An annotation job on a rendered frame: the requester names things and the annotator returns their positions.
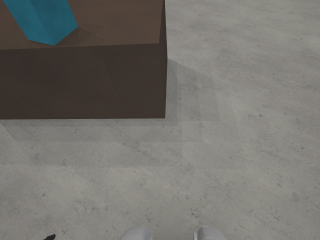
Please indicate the robot left thigh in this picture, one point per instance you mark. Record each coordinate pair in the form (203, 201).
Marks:
(137, 233)

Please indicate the robot thigh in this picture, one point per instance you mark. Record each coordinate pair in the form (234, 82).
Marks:
(208, 233)
(137, 233)

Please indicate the robot right thigh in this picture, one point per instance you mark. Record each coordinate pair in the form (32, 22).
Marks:
(208, 233)

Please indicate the pedestal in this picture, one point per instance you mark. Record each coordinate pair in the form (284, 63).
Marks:
(112, 66)

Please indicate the carton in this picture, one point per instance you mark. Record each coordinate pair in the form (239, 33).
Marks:
(44, 21)

